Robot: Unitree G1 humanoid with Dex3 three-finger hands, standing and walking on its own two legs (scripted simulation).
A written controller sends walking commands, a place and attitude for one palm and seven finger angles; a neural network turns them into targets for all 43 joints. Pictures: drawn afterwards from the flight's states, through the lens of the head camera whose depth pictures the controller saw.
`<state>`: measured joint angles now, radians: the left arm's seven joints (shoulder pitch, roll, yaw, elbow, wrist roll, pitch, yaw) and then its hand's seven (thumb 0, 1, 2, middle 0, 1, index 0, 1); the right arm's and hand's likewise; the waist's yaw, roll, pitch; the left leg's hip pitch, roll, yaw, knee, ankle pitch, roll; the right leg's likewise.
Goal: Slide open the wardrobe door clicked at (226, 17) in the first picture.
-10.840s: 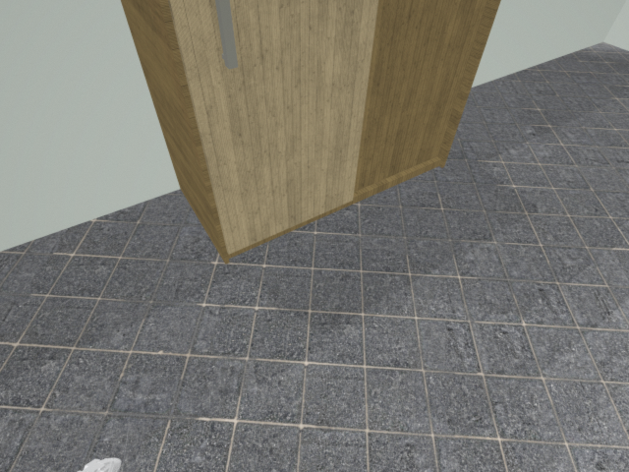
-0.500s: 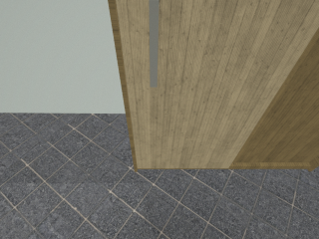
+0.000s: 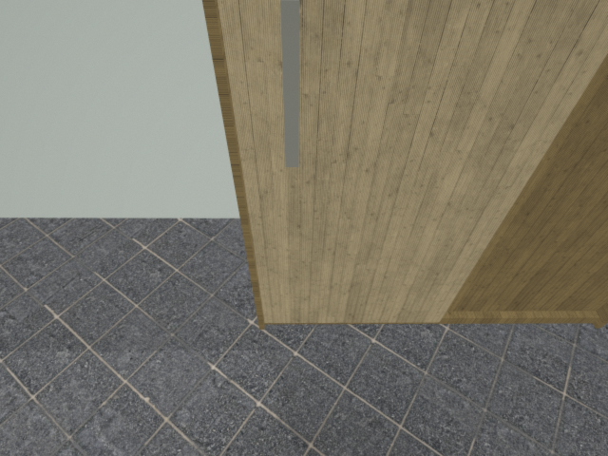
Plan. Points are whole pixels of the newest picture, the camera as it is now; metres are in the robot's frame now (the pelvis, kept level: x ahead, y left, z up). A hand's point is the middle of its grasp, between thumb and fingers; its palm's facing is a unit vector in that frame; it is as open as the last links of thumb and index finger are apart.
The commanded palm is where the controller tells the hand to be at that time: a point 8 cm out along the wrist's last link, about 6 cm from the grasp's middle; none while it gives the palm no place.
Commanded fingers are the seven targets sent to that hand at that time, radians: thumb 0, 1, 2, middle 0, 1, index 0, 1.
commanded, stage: shuffle to correct the standing spot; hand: left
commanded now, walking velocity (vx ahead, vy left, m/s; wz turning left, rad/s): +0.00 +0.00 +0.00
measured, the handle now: (291, 88) +0.63 +0.06 +0.17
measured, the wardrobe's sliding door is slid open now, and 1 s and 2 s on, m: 0.00 0.00 0.00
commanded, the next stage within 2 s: come to a stop and stand still in 0.84 s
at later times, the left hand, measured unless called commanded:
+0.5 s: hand out of the picture +0.03 +0.14 -0.19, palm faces +0.10 -0.98 -0.19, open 7.4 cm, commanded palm none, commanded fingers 0.00 0.90 0.90 -0.20 -0.30 -0.20 -0.30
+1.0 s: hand (241, 397) +0.24 +0.12 -0.18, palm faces +0.07 -0.97 -0.25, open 7.3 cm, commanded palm none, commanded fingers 0.00 0.90 0.90 -0.20 -0.30 -0.20 -0.30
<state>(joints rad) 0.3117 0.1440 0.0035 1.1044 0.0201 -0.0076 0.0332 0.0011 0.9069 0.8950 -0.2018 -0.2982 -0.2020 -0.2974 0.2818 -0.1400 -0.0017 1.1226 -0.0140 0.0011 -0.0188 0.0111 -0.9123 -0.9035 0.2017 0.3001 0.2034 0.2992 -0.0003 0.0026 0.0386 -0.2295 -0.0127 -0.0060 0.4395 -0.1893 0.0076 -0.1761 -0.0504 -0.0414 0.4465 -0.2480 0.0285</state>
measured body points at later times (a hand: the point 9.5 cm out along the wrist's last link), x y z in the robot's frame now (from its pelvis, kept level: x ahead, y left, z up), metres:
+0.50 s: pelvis +0.08 -0.03 -0.02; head +0.09 -0.03 +0.43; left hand +0.02 +0.19 -0.17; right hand +0.04 -0.25 -0.18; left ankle +0.03 +0.10 -0.73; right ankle -0.01 -0.14 -0.74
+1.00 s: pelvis +0.19 -0.09 -0.02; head +0.23 -0.09 +0.43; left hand +0.24 +0.17 -0.16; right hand +0.20 -0.32 -0.17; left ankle +0.14 +0.07 -0.74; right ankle +0.25 -0.22 -0.75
